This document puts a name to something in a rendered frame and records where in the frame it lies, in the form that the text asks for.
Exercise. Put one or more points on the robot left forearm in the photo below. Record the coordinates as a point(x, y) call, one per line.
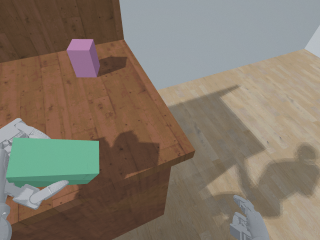
point(5, 226)

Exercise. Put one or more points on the table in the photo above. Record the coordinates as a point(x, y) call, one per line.
point(139, 138)

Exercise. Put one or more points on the right robot hand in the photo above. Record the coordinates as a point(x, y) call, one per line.
point(249, 227)

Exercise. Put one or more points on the sponge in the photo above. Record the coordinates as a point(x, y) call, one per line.
point(42, 162)

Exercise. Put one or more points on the left robot hand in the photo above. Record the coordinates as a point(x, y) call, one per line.
point(27, 195)

